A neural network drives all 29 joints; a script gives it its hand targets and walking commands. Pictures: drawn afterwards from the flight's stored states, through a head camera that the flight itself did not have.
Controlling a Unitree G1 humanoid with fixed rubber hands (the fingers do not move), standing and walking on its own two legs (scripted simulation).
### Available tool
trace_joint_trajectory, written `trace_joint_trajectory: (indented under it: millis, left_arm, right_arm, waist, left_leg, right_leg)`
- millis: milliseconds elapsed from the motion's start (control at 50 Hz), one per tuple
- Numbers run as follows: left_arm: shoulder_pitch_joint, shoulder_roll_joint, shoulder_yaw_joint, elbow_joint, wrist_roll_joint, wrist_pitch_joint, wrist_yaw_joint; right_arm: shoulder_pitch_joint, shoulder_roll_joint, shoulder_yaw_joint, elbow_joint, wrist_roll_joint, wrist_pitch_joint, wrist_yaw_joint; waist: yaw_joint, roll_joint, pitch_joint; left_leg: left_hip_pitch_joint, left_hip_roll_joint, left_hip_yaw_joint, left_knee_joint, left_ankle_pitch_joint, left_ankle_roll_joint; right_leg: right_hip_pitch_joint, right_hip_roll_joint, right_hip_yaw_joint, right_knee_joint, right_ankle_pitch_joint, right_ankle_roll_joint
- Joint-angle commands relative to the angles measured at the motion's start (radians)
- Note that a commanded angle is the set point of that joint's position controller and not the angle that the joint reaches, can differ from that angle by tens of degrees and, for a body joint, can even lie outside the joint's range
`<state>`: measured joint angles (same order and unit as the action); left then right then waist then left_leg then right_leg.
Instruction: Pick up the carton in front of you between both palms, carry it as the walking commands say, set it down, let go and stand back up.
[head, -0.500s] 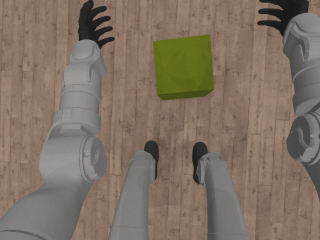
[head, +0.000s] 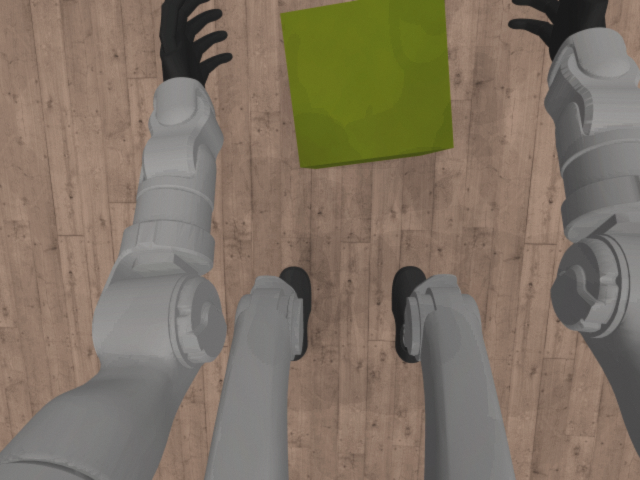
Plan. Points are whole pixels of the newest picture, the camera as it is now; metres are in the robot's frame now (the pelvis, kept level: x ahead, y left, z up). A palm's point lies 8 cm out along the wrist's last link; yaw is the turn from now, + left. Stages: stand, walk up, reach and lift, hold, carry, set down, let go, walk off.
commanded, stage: reach and lift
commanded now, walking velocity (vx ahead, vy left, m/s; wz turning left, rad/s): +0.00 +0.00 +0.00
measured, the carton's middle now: (364, 98) +0.52 -0.04 -0.42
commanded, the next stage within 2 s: none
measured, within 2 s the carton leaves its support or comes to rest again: leaves its support in 1.38 s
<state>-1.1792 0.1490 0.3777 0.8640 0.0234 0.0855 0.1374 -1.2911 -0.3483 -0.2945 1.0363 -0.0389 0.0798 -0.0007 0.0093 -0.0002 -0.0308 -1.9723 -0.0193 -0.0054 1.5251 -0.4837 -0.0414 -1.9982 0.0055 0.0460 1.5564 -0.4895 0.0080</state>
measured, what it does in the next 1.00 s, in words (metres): lowers itself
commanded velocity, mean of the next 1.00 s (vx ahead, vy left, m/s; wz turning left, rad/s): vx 0.00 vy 0.00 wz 0.00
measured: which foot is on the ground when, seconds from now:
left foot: down 0.00-1.00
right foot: down 0.00-1.00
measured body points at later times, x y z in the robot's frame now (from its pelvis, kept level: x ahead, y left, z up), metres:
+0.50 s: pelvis -0.05 +0.00 -0.16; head +0.34 -0.03 +0.05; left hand +0.52 +0.15 -0.35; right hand +0.54 -0.22 -0.36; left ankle +0.07 +0.13 -0.51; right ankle +0.06 -0.12 -0.51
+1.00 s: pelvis -0.05 +0.00 -0.17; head +0.34 -0.03 +0.05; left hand +0.53 +0.13 -0.35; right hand +0.54 -0.19 -0.36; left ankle +0.07 +0.13 -0.51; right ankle +0.06 -0.12 -0.51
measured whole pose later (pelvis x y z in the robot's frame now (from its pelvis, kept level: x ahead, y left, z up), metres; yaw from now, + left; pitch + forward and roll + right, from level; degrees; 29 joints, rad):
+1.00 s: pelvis -0.05 +0.00 -0.17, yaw +0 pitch +36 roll +3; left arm -1.56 0.25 0.17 1.13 -0.19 0.07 0.16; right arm -1.66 -0.45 0.02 1.26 0.20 0.08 -0.04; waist 0.01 0.04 0.44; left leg -2.22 -0.04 -0.01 2.16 -0.57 -0.06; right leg -2.25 0.01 0.05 2.20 -0.58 0.01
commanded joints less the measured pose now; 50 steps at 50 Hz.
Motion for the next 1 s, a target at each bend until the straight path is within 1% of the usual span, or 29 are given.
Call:
trace_joint_trajectory:
  millis: [0,60,100,160,220,300,400,460,480,500,540,600,620,640,720,780,880,940,980]
  left_arm:
    - [-0.226,0.12,-0.068,-0.092,-0.068,-0.007,0.029]
    - [-0.3,0.15,-0.114,-0.098,-0.127,0.013,0.048]
    - [-0.361,0.172,-0.136,-0.102,-0.161,0.026,0.057]
    - [-0.445,0.203,-0.156,-0.071,-0.197,0.046,0.063]
    - [-0.512,0.221,-0.161,-0.006,-0.21,0.055,0.06]
    - [-0.577,0.239,-0.152,0.089,-0.2,0.041,0.045]
    - [-0.64,0.261,-0.158,0.163,-0.202,0.012,0.027]
    - [-0.673,0.284,-0.173,0.164,-0.224,-0.008,0.027]
    - [-0.684,0.297,-0.18,0.161,-0.234,-0.015,0.028]
    - [-0.692,0.302,-0.192,0.158,-0.239,-0.02,0.029]
    - [-0.701,0.293,-0.207,0.13,-0.244,-0.027,0.031]
    - [-0.666,0.271,-0.233,0.118,-0.259,-0.031,0.03]
    - [-0.649,0.266,-0.237,0.117,-0.261,-0.032,0.031]
    - [-0.632,0.262,-0.235,0.121,-0.26,-0.032,0.033]
    - [-0.565,0.244,-0.207,0.165,-0.235,-0.032,0.034]
    - [-0.56,0.238,-0.187,0.178,-0.218,-0.035,0.031]
    - [-0.6,0.211,-0.197,0.179,-0.22,-0.037,0.029]
    - [-0.649,0.149,-0.222,0.165,-0.223,-0.033,0.024]
    - [-0.679,0.092,-0.219,0.156,-0.204,-0.029,0.019]
  right_arm:
    - [-0.286,-0.183,0.079,-0.105,0.083,-0.018,-0.012]
    - [-0.366,-0.228,0.137,-0.101,0.144,-0.004,-0.02]
    - [-0.431,-0.253,0.169,-0.099,0.174,0.008,-0.025]
    - [-0.513,-0.276,0.205,-0.06,0.2,0.027,-0.03]
    - [-0.571,-0.286,0.23,0.01,0.211,0.039,-0.027]
    - [-0.621,-0.293,0.242,0.097,0.212,0.033,-0.024]
    - [-0.683,-0.293,0.267,0.147,0.224,0.012,-0.027]
    - [-0.726,-0.298,0.297,0.13,0.249,-0.004,-0.035]
    - [-0.743,-0.3,0.302,0.111,0.257,-0.009,-0.038]
    - [-0.749,-0.305,0.298,0.098,0.263,-0.013,-0.042]
    - [-0.736,-0.308,0.295,0.086,0.267,-0.02,-0.048]
    - [-0.689,-0.287,0.29,0.082,0.264,-0.025,-0.054]
    - [-0.674,-0.278,0.291,0.08,0.264,-0.026,-0.055]
    - [-0.661,-0.269,0.293,0.08,0.265,-0.026,-0.055]
    - [-0.603,-0.23,0.29,0.119,0.252,-0.02,-0.049]
    - [-0.602,-0.216,0.286,0.127,0.244,-0.022,-0.044]
    - [-0.639,-0.199,0.297,0.125,0.246,-0.021,-0.042]
    - [-0.671,-0.145,0.315,0.121,0.242,-0.018,-0.035]
    - [-0.696,-0.092,0.311,0.119,0.221,-0.013,-0.027]
  waist:
    - [0.005,-0.04,-1.147]
    - [0.008,-0.056,-1.176]
    - [0.009,-0.069,-1.175]
    - [0.009,-0.089,-1.12]
    - [0.01,-0.093,-1.012]
    - [0.011,-0.072,-0.878]
    - [0.012,-0.062,-0.792]
    - [0.021,-0.07,-0.841]
    - [0.017,-0.072,-0.858]
    - [0.007,-0.059,-0.867]
    - [0.005,-0.041,-0.889]
    - [-0.012,-0.043,-0.927]
    - [-0.012,-0.042,-0.941]
    - [-0.005,-0.042,-0.947]
    - [0.014,-0.055,-0.839]
    - [0.02,-0.058,-0.784]
    - [0.01,-0.052,-0.76]
    - [-0.001,-0.043,-0.741]
    - [-0.008,-0.041,-0.72]
  left_leg:
    - [0.567,-0.069,0.06,0.104,0.572,-0.037]
    - [0.581,-0.064,0.066,0.185,0.506,-0.031]
    - [0.567,-0.059,0.074,0.224,0.436,-0.027]
    - [0.509,-0.049,0.083,0.269,0.312,-0.022]
    - [0.431,-0.038,0.089,0.317,0.202,-0.02]
    - [0.357,-0.03,0.089,0.381,0.14,-0.022]
    - [0.296,-0.023,0.087,0.453,0.139,-0.025]
    - [0.3,-0.021,0.091,0.495,0.19,-0.023]
    - [0.313,-0.022,0.088,0.506,0.207,-0.019]
    - [0.329,-0.022,0.087,0.52,0.23,-0.016]
    - [0.319,-0.024,0.095,0.538,0.266,-0.019]
    - [0.332,-0.031,0.1,0.559,0.319,-0.023]
    - [0.341,-0.034,0.101,0.563,0.334,-0.024]
    - [0.345,-0.038,0.103,0.563,0.342,-0.024]
    - [0.293,-0.046,0.097,0.546,0.309,-0.025]
    - [0.274,-0.046,0.089,0.538,0.291,-0.024]
    - [0.287,-0.045,0.082,0.525,0.254,-0.023]
    - [0.305,-0.054,0.083,0.516,0.22,-0.023]
    - [0.316,-0.065,0.082,0.513,0.195,-0.022]
  right_leg:
    - [0.556,0.052,-0.053,0.089,0.563,0.032]
    - [0.517,0.044,-0.067,0.171,0.469,0.03]
    - [0.512,0.035,-0.073,0.211,0.404,0.026]
    - [0.497,0.02,-0.075,0.256,0.293,0.019]
    - [0.46,0.006,-0.067,0.296,0.197,0.012]
    - [0.401,-0.005,-0.051,0.343,0.14,0.007]
    - [0.387,-0.015,-0.031,0.405,0.152,0.005]
    - [0.443,-0.016,-0.024,0.448,0.219,0.007]
    - [0.445,-0.013,-0.027,0.459,0.236,0.007]
    - [0.442,-0.009,-0.028,0.468,0.258,0.006]
    - [0.477,-0.004,-0.024,0.485,0.314,0.002]
    - [0.529,0.007,-0.031,0.505,0.399,0.004]
    - [0.537,0.01,-0.033,0.509,0.414,0.005]
    - [0.538,0.012,-0.035,0.511,0.419,0.005]
    - [0.455,0.013,-0.036,0.498,0.36,0.01]
    - [0.387,0.01,-0.036,0.488,0.318,0.013]
    - [0.343,0.009,-0.039,0.471,0.258,0.012]
    - [0.35,0.016,-0.042,0.461,0.222,0.007]
    - [0.361,0.025,-0.045,0.457,0.203,0.004]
